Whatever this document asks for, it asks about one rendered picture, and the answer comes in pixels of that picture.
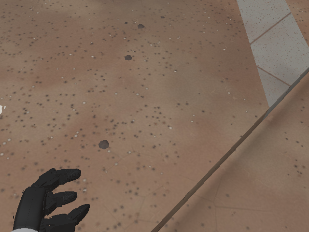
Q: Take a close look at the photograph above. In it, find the left robot hand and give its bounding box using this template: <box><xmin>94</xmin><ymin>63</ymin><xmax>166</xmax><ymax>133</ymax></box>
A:
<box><xmin>13</xmin><ymin>168</ymin><xmax>90</xmax><ymax>232</ymax></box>

